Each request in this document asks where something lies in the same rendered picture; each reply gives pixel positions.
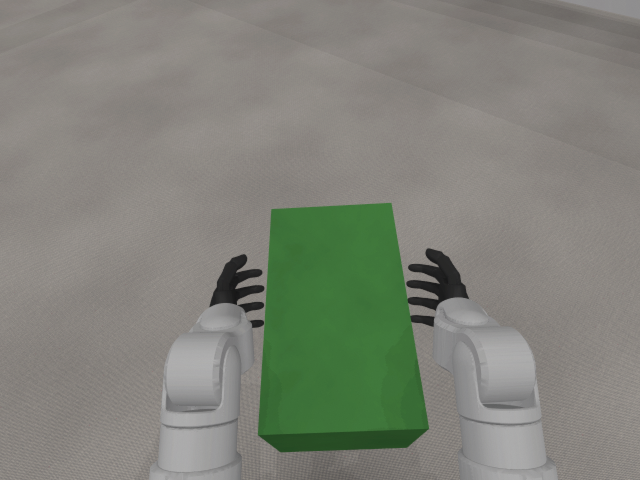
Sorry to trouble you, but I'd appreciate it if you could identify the carton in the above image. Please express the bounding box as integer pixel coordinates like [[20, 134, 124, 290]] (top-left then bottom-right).
[[258, 203, 429, 452]]

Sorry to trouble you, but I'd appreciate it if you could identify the left robot hand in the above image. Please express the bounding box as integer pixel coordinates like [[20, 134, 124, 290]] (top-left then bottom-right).
[[209, 254, 264, 328]]

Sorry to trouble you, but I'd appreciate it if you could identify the robot right forearm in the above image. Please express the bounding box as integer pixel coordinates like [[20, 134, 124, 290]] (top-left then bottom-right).
[[432, 297, 558, 480]]

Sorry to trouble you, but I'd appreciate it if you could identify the right robot hand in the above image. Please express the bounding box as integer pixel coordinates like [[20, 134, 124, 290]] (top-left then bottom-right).
[[406, 248, 469, 327]]

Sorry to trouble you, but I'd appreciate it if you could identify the robot left forearm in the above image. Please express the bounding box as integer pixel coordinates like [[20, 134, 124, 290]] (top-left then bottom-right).
[[149, 303, 255, 480]]

